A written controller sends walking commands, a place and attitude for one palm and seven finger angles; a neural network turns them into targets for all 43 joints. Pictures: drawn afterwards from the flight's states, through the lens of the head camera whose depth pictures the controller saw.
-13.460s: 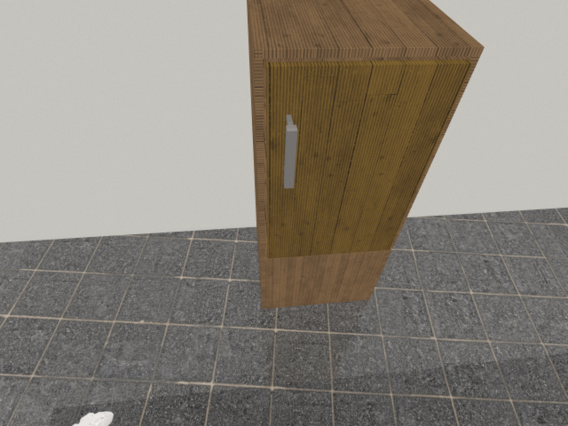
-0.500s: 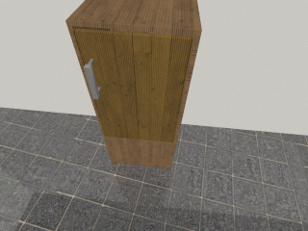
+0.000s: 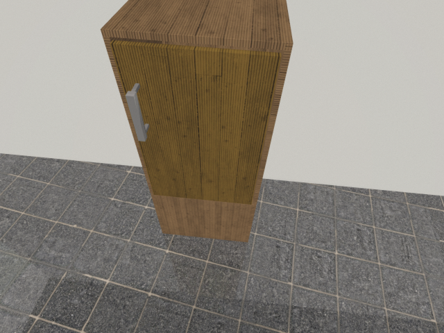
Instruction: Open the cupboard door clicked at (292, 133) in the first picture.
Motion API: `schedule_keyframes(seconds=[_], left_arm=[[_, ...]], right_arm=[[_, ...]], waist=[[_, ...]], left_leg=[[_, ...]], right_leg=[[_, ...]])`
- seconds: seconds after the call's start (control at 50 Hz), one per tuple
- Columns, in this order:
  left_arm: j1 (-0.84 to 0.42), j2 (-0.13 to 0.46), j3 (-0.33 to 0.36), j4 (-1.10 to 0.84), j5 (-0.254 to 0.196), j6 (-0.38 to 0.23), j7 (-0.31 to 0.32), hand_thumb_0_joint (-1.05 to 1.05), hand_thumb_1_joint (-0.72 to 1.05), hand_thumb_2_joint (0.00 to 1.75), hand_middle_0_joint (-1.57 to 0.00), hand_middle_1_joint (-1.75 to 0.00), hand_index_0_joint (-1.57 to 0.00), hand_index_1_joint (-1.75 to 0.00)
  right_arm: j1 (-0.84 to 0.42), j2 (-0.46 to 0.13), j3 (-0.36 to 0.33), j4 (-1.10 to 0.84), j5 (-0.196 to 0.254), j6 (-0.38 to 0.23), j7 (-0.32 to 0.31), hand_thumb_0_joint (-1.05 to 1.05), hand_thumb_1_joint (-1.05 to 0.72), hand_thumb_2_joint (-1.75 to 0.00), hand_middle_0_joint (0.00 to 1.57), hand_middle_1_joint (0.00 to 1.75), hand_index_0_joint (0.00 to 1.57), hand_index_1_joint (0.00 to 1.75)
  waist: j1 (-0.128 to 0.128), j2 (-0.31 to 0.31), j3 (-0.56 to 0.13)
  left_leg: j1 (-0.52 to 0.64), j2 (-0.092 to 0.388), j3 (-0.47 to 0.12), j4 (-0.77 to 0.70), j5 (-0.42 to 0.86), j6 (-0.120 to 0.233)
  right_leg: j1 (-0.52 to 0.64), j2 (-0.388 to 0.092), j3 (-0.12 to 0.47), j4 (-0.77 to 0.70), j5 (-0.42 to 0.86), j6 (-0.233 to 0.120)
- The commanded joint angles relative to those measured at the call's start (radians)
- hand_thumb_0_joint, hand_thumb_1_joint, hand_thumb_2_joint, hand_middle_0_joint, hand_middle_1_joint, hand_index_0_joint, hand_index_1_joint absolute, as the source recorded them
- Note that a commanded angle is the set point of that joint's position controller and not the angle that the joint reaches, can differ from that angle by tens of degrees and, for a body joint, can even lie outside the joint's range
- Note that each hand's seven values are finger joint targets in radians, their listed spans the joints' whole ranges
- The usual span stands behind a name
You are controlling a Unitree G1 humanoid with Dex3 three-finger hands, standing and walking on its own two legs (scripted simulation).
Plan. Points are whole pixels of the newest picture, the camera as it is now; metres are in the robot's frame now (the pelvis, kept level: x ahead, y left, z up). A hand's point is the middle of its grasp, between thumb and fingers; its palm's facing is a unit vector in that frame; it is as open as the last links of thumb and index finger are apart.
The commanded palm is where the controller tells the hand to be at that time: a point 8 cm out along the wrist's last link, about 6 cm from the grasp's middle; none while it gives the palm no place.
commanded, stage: look again from close up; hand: left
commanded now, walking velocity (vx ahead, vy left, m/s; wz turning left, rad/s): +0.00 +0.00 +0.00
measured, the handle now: (139, 113) +0.62 +0.26 +0.02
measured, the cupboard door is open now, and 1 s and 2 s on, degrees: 0 0 0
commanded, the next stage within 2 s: shuffle to correct the standing spot in 0.28 s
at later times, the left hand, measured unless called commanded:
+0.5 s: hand out of the picture -0.02 +0.16 -0.18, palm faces +0.06 -0.98 -0.16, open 7.4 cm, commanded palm none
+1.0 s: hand out of the picture +0.12 +0.23 -0.18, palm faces +0.07 -0.97 -0.24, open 7.3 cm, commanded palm none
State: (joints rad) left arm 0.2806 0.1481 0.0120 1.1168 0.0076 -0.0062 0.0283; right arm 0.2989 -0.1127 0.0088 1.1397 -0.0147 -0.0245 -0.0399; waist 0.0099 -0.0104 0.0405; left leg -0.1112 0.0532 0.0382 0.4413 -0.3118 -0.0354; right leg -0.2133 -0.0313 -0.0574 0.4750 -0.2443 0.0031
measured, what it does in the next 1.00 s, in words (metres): steps on the spot: right foot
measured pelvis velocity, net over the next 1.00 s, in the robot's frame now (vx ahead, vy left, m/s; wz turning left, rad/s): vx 0.07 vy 0.04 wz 0.02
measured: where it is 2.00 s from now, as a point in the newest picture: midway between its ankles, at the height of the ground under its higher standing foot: outside the picture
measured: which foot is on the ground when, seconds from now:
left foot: down 0.00-0.98, up 1.00-1.00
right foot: down 0.00-0.70, up 0.72-0.94, down 0.96-1.00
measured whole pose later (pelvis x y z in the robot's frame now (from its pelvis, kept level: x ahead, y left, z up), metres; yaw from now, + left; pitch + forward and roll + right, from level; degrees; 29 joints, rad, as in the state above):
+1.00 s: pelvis +0.07 +0.04 -0.02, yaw +1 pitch +0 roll +0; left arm 0.21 0.15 0.06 1.01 0.02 -0.04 0.02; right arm 0.44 -0.10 0.00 1.12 -0.01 -0.02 -0.03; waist 0.00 0.04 0.08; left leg -0.15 -0.01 0.07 0.71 -0.50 0.03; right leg -0.32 -0.05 -0.17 0.64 -0.29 -0.05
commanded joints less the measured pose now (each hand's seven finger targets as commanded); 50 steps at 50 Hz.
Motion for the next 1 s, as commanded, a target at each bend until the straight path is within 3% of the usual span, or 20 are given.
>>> schedule_keyframes(seconds=[0.0,0.36,0.42,0.48,0.52,0.58,0.6,0.64,0.66,0.68,0.7,0.72,0.76,0.82,0.88,0.9,0.92,0.94,0.96,0.98], left_arm=[[0.057,0.084,0.011,-0.030,0.004,-0.016,0.005,0.00,0.90,0.90,-0.20,-0.30,-0.20,-0.30],[0.069,0.076,0.009,-0.024,0.003,-0.017,0.004,0.00,0.90,0.90,-0.20,-0.30,-0.20,-0.30],[0.078,0.085,0.016,-0.031,0.010,-0.013,0.003,0.00,0.90,0.90,-0.20,-0.30,-0.20,-0.30],[0.097,0.111,0.036,-0.040,0.013,-0.007,0.001,0.00,0.90,0.90,-0.20,-0.30,-0.20,-0.30],[0.119,0.135,0.051,-0.045,0.016,-0.002,0.002,0.00,0.90,0.90,-0.20,-0.30,-0.20,-0.30],[0.109,0.146,0.068,-0.067,0.017,0.000,0.005,0.00,0.90,0.90,-0.20,-0.30,-0.20,-0.30],[0.090,0.140,0.070,-0.074,0.019,-0.001,0.004,0.00,0.90,0.90,-0.20,-0.30,-0.20,-0.30],[0.045,0.112,0.067,-0.098,0.019,0.004,0.000,0.00,0.90,0.90,-0.20,-0.30,-0.20,-0.30],[0.034,0.071,0.060,-0.109,0.020,0.005,-0.004,0.00,0.90,0.90,-0.20,-0.30,-0.20,-0.30],[0.016,0.029,0.050,-0.126,0.021,0.002,-0.007,0.00,0.90,0.90,-0.20,-0.30,-0.20,-0.30],[-0.022,0.023,0.044,-0.144,0.026,-0.003,-0.005,0.00,0.90,0.90,-0.20,-0.30,-0.20,-0.30],[-0.033,0.026,0.041,-0.149,0.026,-0.007,-0.004,0.00,0.90,0.90,-0.20,-0.30,-0.20,-0.30],[-0.050,0.012,0.042,-0.145,0.019,-0.017,-0.011,0.00,0.90,0.90,-0.20,-0.30,-0.20,-0.30],[-0.051,-0.003,0.039,-0.151,0.015,-0.020,-0.020,0.00,0.90,0.90,-0.20,-0.30,-0.20,-0.30],[0.040,0.008,0.047,-0.120,0.015,-0.022,-0.018,0.00,0.90,0.90,-0.20,-0.30,-0.20,-0.30],[0.119,0.034,0.055,-0.098,0.016,-0.029,-0.014,0.00,0.90,0.90,-0.20,-0.30,-0.20,-0.30],[0.202,0.092,0.067,-0.075,0.018,-0.037,-0.004,0.00,0.90,0.90,-0.20,-0.30,-0.20,-0.30],[0.294,0.176,0.088,-0.055,0.022,-0.042,0.009,0.00,0.90,0.90,-0.20,-0.30,-0.20,-0.30],[0.309,0.209,0.090,-0.053,0.007,-0.035,0.008,0.00,0.90,0.90,-0.20,-0.30,-0.20,-0.30],[0.242,0.191,0.092,-0.068,0.007,-0.035,0.016,0.00,0.90,0.90,-0.20,-0.30,-0.20,-0.30]], right_arm=[[0.083,-0.097,-0.019,-0.023,0.001,-0.008,-0.002,0.00,-0.90,-0.90,0.20,0.30,0.20,0.30],[0.086,-0.088,-0.018,-0.022,0.000,-0.002,-0.001,0.00,-0.90,-0.90,0.20,0.30,0.20,0.30],[0.102,-0.091,-0.021,-0.020,-0.003,0.005,0.005,0.00,-0.90,-0.90,0.20,0.30,0.20,0.30],[0.108,-0.084,-0.025,-0.038,-0.009,0.016,0.014,0.00,-0.90,-0.90,0.20,0.30,0.20,0.30],[0.102,-0.078,-0.028,-0.055,-0.010,0.024,0.018,0.00,-0.90,-0.90,0.20,0.30,0.20,0.30],[0.120,-0.064,-0.031,-0.065,-0.011,0.024,0.022,0.00,-0.90,-0.90,0.20,0.30,0.20,0.30],[0.139,-0.059,-0.030,-0.062,-0.011,0.020,0.023,0.00,-0.90,-0.90,0.20,0.30,0.20,0.30],[0.209,-0.064,-0.030,-0.042,-0.010,0.011,0.024,0.00,-0.90,-0.90,0.20,0.30,0.20,0.30],[0.254,-0.095,-0.033,-0.032,-0.015,0.001,0.019,0.00,-0.90,-0.90,0.20,0.30,0.20,0.30],[0.287,-0.144,-0.044,-0.027,-0.016,-0.005,0.011,0.00,-0.90,-0.90,0.20,0.30,0.20,0.30],[0.299,-0.148,-0.043,-0.026,-0.018,-0.008,0.002,0.00,-0.90,-0.90,0.20,0.30,0.20,0.30],[0.293,-0.125,-0.037,-0.031,-0.017,-0.011,-0.004,0.00,-0.90,-0.90,0.20,0.30,0.20,0.30],[0.269,-0.120,-0.030,-0.044,-0.022,-0.017,-0.006,0.00,-0.90,-0.90,0.20,0.30,0.20,0.30],[0.219,-0.137,-0.032,-0.061,-0.024,-0.019,-0.008,0.00,-0.90,-0.90,0.20,0.30,0.20,0.30],[0.193,-0.144,-0.033,-0.063,-0.006,-0.015,-0.007,0.00,-0.90,-0.90,0.20,0.30,0.20,0.30],[0.189,-0.143,-0.035,-0.066,0.002,-0.017,-0.004,0.00,-0.90,-0.90,0.20,0.30,0.20,0.30],[0.186,-0.127,-0.037,-0.075,0.011,-0.021,0.003,0.00,-0.90,-0.90,0.20,0.30,0.20,0.30],[0.186,-0.085,-0.036,-0.094,0.016,-0.027,0.007,0.00,-0.90,-0.90,0.20,0.30,0.20,0.30],[0.171,-0.105,-0.046,-0.111,0.007,-0.012,0.002,0.00,-0.90,-0.90,0.20,0.30,0.20,0.30],[0.146,-0.113,-0.050,-0.113,0.001,0.000,0.002,0.00,-0.90,-0.90,0.20,0.30,0.20,0.30]], waist=[[0.001,0.025,0.025],[0.001,0.005,0.046],[0.007,0.008,0.059],[0.019,-0.043,0.084],[0.029,-0.109,0.109],[0.016,-0.186,0.099],[0.004,-0.160,0.090],[-0.030,-0.033,0.102],[-0.039,0.120,0.085],[-0.048,0.292,0.082],[-0.062,0.333,0.111],[-0.058,0.305,0.121],[-0.045,0.176,0.100],[-0.019,0.149,0.065],[0.035,0.122,0.007],[0.069,0.088,-0.038],[0.103,-0.005,-0.090],[0.129,-0.222,-0.151],[0.110,-0.242,-0.145],[0.095,-0.249,-0.093]], left_leg=[[-0.087,0.057,-0.032,-0.091,0.206,0.049],[-0.104,0.048,-0.034,-0.090,0.151,0.045],[-0.123,0.029,-0.015,-0.066,0.041,0.048],[-0.196,-0.008,0.013,-0.001,-0.071,0.052],[-0.240,-0.031,0.039,0.085,-0.109,0.049],[-0.214,-0.021,0.042,0.163,-0.082,0.055],[-0.168,-0.019,0.038,0.121,-0.065,0.057],[-0.077,-0.004,0.013,-0.012,-0.031,0.065],[-0.052,0.067,-0.086,-0.084,0.034,0.093],[-0.018,0.173,-0.202,-0.165,0.097,0.145],[0.038,0.215,-0.266,-0.191,0.249,0.204],[0.088,0.233,-0.265,-0.163,0.419,0.247],[0.105,0.222,-0.210,-0.107,0.651,0.263],[0.085,0.168,-0.111,-0.085,0.713,0.231],[0.011,0.120,-0.051,-0.004,0.678,0.182],[-0.034,0.098,-0.025,0.070,0.627,0.154],[-0.172,0.064,0.000,0.175,0.480,0.121],[-0.383,-0.045,0.055,0.407,0.023,0.071],[-0.431,-0.071,0.006,0.632,-0.321,0.043],[-0.439,-0.025,-0.063,0.697,-0.286,0.037]], right_leg=[[0.048,-0.072,0.070,-0.066,0.201,-0.037],[0.029,-0.072,0.080,-0.094,0.132,-0.036],[0.017,-0.076,0.096,-0.093,-0.021,-0.049],[0.006,-0.114,0.162,-0.137,-0.227,-0.077],[-0.010,-0.169,0.231,-0.198,-0.339,-0.106],[-0.073,-0.239,0.292,-0.256,-0.382,-0.144],[-0.104,-0.231,0.266,-0.232,-0.347,-0.141],[-0.171,-0.145,0.134,-0.084,-0.263,-0.106],[-0.188,-0.056,0.036,0.066,-0.204,-0.075],[-0.250,0.010,-0.072,0.229,-0.210,-0.047],[-0.362,0.023,-0.067,0.353,-0.306,-0.044],[-0.425,-0.002,-0.034,0.442,-0.332,-0.051],[-0.407,-0.029,-0.024,0.471,-0.319,-0.057],[-0.287,-0.020,-0.065,0.325,-0.273,-0.050],[-0.053,0.005,-0.093,0.091,-0.028,-0.047],[0.088,-0.016,-0.077,0.013,0.092,-0.049],[0.290,-0.122,0.026,0.003,0.221,-0.082],[0.460,-0.377,0.347,-0.036,0.471,-0.182],[0.413,-0.505,0.462,-0.110,0.670,-0.281],[0.322,-0.475,0.401,-0.118,0.666,-0.290]])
